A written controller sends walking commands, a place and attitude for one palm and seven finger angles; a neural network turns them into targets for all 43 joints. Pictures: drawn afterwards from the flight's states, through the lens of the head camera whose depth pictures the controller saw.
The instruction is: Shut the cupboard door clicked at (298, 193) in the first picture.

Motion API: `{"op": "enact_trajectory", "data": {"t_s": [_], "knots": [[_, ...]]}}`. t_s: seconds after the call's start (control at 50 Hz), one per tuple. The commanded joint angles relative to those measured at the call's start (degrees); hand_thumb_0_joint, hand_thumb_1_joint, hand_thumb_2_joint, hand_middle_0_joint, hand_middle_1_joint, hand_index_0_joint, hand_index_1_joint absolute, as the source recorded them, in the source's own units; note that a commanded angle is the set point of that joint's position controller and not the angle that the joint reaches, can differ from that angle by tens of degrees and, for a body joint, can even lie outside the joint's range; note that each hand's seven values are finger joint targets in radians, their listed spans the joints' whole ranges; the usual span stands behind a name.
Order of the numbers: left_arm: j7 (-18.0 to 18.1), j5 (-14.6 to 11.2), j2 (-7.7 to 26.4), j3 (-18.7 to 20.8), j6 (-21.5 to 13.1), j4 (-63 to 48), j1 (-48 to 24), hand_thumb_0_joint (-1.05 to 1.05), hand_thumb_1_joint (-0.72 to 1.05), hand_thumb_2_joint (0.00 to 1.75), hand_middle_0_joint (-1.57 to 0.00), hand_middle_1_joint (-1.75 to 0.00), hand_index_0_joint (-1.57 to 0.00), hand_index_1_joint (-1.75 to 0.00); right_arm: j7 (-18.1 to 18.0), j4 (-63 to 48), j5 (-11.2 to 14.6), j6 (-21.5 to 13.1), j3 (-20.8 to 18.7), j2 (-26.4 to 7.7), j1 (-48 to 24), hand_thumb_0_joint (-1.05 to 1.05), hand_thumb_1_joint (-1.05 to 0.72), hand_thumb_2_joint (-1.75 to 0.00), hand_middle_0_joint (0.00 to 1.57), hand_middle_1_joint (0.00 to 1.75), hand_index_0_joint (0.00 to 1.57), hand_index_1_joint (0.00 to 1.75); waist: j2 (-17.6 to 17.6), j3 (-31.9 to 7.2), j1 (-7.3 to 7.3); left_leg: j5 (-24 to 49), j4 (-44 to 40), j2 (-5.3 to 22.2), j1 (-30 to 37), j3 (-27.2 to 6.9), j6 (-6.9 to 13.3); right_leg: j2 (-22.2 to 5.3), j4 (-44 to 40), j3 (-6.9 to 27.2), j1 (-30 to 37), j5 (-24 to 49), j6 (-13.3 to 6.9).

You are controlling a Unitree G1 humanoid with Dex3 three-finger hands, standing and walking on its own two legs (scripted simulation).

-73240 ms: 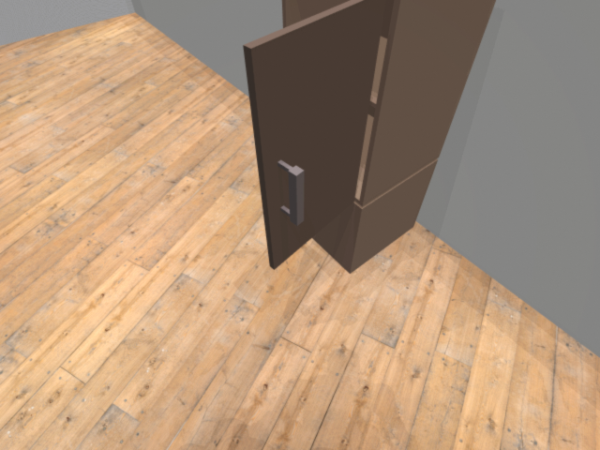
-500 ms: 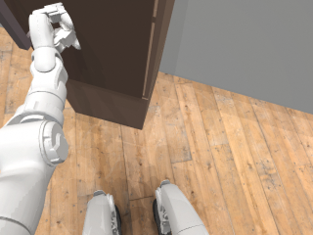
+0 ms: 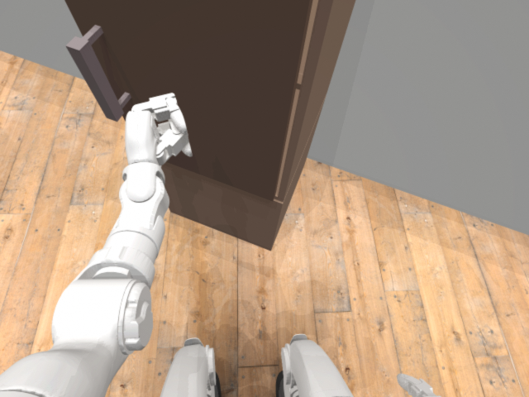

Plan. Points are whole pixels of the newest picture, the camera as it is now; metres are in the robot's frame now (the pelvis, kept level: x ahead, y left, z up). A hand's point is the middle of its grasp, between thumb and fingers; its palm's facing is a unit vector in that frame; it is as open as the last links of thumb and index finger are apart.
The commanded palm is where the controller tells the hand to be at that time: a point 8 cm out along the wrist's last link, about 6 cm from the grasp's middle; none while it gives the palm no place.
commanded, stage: draw the hand back to the body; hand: left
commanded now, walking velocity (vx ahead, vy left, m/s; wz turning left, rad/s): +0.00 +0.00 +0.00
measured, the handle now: (105, 76) +0.63 +0.22 +0.04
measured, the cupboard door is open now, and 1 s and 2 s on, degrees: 0 0 0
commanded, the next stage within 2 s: step back with the hand held close in 1.58 s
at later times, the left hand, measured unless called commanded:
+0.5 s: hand (105, 169) +0.38 +0.15 +0.14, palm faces +0.02 -1.00 -0.03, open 3.1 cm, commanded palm +0.33 +0.21 +0.15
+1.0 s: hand out of the picture +0.27 +0.24 +0.23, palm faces +0.33 -0.89 -0.32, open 4.6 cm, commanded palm +0.21 +0.29 +0.25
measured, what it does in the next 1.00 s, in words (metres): rises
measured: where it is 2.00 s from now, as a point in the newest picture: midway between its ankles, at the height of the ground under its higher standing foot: outside the picture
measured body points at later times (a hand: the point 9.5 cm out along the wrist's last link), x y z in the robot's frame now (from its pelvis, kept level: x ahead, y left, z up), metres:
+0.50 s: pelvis +0.01 +0.00 +0.07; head +0.06 -0.01 +0.51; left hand +0.37 +0.20 +0.14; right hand +0.12 -0.26 -0.05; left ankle +0.03 +0.12 -0.63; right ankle +0.00 -0.11 -0.63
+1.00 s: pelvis +0.04 +0.01 +0.11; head +0.02 -0.02 +0.56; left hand +0.24 +0.29 +0.25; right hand +0.24 -0.19 +0.04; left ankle +0.03 +0.12 -0.63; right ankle +0.00 -0.11 -0.63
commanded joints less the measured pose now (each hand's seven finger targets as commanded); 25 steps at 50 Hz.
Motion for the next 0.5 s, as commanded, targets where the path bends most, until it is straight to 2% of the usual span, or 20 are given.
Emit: {"op": "enact_trajectory", "data": {"t_s": [0.0, 0.04, 0.06, 0.08, 0.12, 0.14, 0.16, 0.18, 0.22, 0.28, 0.32, 0.34, 0.38, 0.4, 0.44, 0.48], "knots": [[0.3, 0.1, 13.1, 4.2, -4.6, -12.2, -20.9, 0.0, 0.9, 0.9, -1.3, -1.5, -1.3, -1.5, -0.5, -2.7, 0.0, 0.7, -3.0, -8.4, 11.5, 0.0, -0.9, -0.9, 0.2, 0.3, 0.2, 0.3, 2.4, -30.4, 0.11, 22.2, -5.3, -2.9, 21.7, -0.8, 1.4, 1.5, -8.8, 2.9, 15.2, 28.5, 0.6], [-0.8, -1.1, 15.0, 5.7, -4.3, -18.5, -16.0, 0.0, 0.9, 0.9, -1.3, -1.5, -1.3, -1.5, -0.7, -5.1, 0.6, 1.2, -3.0, -8.2, 10.8, 0.0, -0.9, -0.9, 0.2, 0.3, 0.2, 0.3, 3.2, -35.8, 2.68, 25.4, -7.0, -2.9, 25.2, -0.1, 1.4, 1.5, -9.1, 3.5, 21.3, 33.0, 0.5], [-1.6, -1.9, 14.2, 5.2, -3.5, -21.6, -12.4, 0.0, 0.9, 0.9, -1.3, -1.5, -1.3, -1.5, -0.7, -6.2, 1.1, 1.4, -2.8, -7.8, 10.2, 0.0, -0.9, -0.9, 0.2, 0.3, 0.2, 0.3, 4.2, -36.7, 4.03, 26.3, -8.2, -3.1, 26.5, 0.2, 1.2, 1.5, -9.9, 3.4, 23.6, 34.3, 0.4], [-2.4, -2.8, 13.3, 4.3, -2.5, -24.8, -9.4, 0.0, 0.9, 0.9, -1.3, -1.5, -1.3, -1.5, -0.8, -6.9, 1.6, 1.5, -2.8, -7.6, 10.0, 0.0, -0.9, -0.9, 0.2, 0.3, 0.2, 0.3, 2.6, -36.2, 4.24, 26.8, -9.4, -3.1, 27.3, 0.5, 1.3, 1.6, -11.3, 3.4, 26.3, 35.8, 0.5], [-4.0, -4.9, 12.1, 3.3, 0.3, -29.3, -3.1, 0.0, 0.9, 0.9, -1.3, -1.5, -1.3, -1.5, -1.4, -8.2, 2.9, 1.5, -2.8, -7.4, 9.5, 0.0, -0.9, -0.9, 0.2, 0.3, 0.2, 0.3, -2.7, -32.5, 4.3, 24.2, -12.0, -3.2, 25.5, 1.5, 1.9, 1.8, -14.6, 4.0, 31.4, 37.1, 1.1], [-4.7, -5.9, 11.1, 2.1, 1.3, -31.7, -1.3, 0.0, 0.9, 0.9, -1.3, -1.5, -1.3, -1.5, -1.9, -8.6, 3.3, 1.3, -2.6, -7.3, 9.6, 0.0, -0.9, -0.9, 0.2, 0.3, 0.2, 0.3, -4.3, -31.2, 3.94, 23.7, -13.3, -3.2, 25.8, 1.5, 2.0, 1.9, -15.8, 4.1, 32.9, 37.6, 1.2], [-5.3, -6.7, 10.5, 1.4, 2.1, -34.5, -0.2, 0.0, 0.9, 0.9, -1.3, -1.5, -1.3, -1.5, -2.3, -8.8, 3.9, 1.0, -2.7, -7.2, 8.8, 0.0, -0.9, -0.9, 0.2, 0.3, 0.2, 0.3, -3.9, -28.9, 3.92, 22.1, -14.5, -3.1, 26.5, 1.9, 2.1, 1.8, -17.5, 4.0, 32.7, 36.4, 1.5], [-5.7, -7.6, 8.7, -0.4, 2.8, -36.6, 0.3, 0.0, 0.9, 0.9, -1.3, -1.5, -1.3, -1.5, -2.7, -8.6, 4.3, 0.6, -2.6, -7.1, 8.5, 0.0, -0.9, -0.9, 0.2, 0.3, 0.2, 0.3, -4.6, -26.3, 3.25, 20.5, -15.7, -3.2, 27.4, 1.9, 2.3, 1.9, -19.2, 4.0, 32.7, 34.8, 1.6], [-6.4, -8.7, 8.7, -0.9, 3.4, -39.3, 1.6, 0.0, 0.9, 0.9, -1.3, -1.5, -1.3, -1.5, -3.6, -7.8, 4.7, -0.3, -2.6, -7.3, 7.9, 0.0, -0.9, -0.9, 0.2, 0.3, 0.2, 0.3, -6.9, -22.6, 2.74, 18.0, -17.5, -3.0, 28.7, 1.6, 2.4, 1.8, -21.8, 3.9, 32.8, 31.4, 1.9], [-7.6, -9.4, 7.7, -2.8, 3.3, -41.1, 4.2, 0.0, 0.9, 0.9, -1.3, -1.5, -1.3, -1.5, -4.4, -7.0, 5.1, -1.8, -2.1, -7.2, 6.2, 0.0, -0.9, -0.9, 0.2, 0.3, 0.2, 0.3, -2.8, -16.9, 2.99, 15.2, -20.3, -2.9, 32.0, 1.3, 2.3, 1.6, -24.6, 3.6, 30.6, 25.4, 1.5], [-8.6, -9.7, 8.0, -2.8, 3.7, -41.5, 8.7, 0.0, 0.9, 0.9, -1.3, -1.5, -1.3, -1.5, -4.5, -7.0, 5.2, -2.5, -2.1, -7.3, 5.3, 0.0, -0.9, -0.9, 0.2, 0.3, 0.2, 0.3, -2.3, -16.0, 3.93, 15.6, -21.9, -2.9, 34.7, 1.0, 2.2, 1.6, -25.7, 3.0, 30.9, 24.7, 1.2], [-9.0, -9.7, 8.5, -2.9, 4.2, -42.9, 10.4, 0.0, 0.9, 0.9, -1.3, -1.5, -1.3, -1.5, -4.7, -7.5, 5.4, -2.8, -2.0, -7.4, 5.0, 0.0, -0.9, -0.9, 0.2, 0.3, 0.2, 0.3, -0.5, -15.6, 4.3, 16.0, -22.7, -3.0, 36.1, 1.1, 2.2, 1.6, -26.2, 2.9, 31.4, 24.4, 1.1], [-9.9, -10.5, 8.3, -2.9, 5.3, -44.4, 14.8, 0.0, 0.9, 0.9, -1.3, -1.5, -1.3, -1.5, -4.7, -8.2, 5.7, -3.3, -1.6, -7.0, 3.2, 0.0, -0.9, -0.9, 0.2, 0.3, 0.2, 0.3, 0.6, -13.8, 5.76, 15.8, -24.9, -3.0, 37.5, 0.9, 1.9, 1.5, -27.1, 2.3, 32.4, 23.5, 0.8], [-10.1, -11.0, 8.5, -2.4, 5.9, -45.7, 17.2, 0.0, 0.9, 0.9, -1.27, -1.47, -1.27, -1.47, -4.8, -8.8, 5.8, -3.6, -1.5, -7.1, 2.5, 0.0, -0.9, -0.9, 0.2, 0.3, 0.2, 0.3, -0.4, -13.8, 6.25, 16.6, -25.7, -3.0, 38.5, 0.8, 2.0, 1.5, -27.6, 2.0, 33.5, 24.2, 0.7], [-10.7, -11.9, 10.1, -1.0, 7.2, -49.8, 22.0, 0.0, 0.9, 0.9, -1.22, -1.41, -1.22, -1.41, -5.0, -10.1, 6.0, -4.1, -1.4, -7.2, 1.2, 0.0, -0.9, -0.9, 0.2, 0.3, 0.2, 0.3, 0.1, -13.9, 7.52, 18.5, -27.0, -3.0, 39.9, 1.0, 2.1, 1.5, -28.1, 1.8, 36.3, 26.0, 0.6], [-11.2, -12.8, 10.8, 0.4, 8.4, -53.0, 25.9, 0.0, 0.9, 0.9, -1.16, -1.35, -1.16, -1.35, -5.1, -11.0, 6.3, -4.5, -1.1, -6.8, -0.8, 0.0, -0.9, -0.9, 0.2, 0.3, 0.2, 0.3, -1.1, -12.0, 8.4, 19.1, -28.5, -3.0, 40.4, 1.2, 2.0, 1.3, -29.1, 1.8, 38.1, 27.0, 0.7]]}}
